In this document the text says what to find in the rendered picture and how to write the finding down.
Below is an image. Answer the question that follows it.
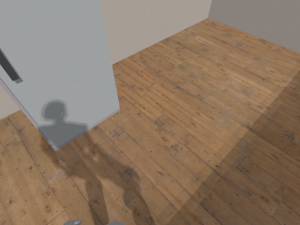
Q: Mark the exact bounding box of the handle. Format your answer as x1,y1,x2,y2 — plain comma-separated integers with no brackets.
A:
0,51,20,81

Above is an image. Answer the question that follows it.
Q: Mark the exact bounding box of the fridge door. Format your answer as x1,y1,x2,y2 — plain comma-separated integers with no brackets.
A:
0,0,120,147

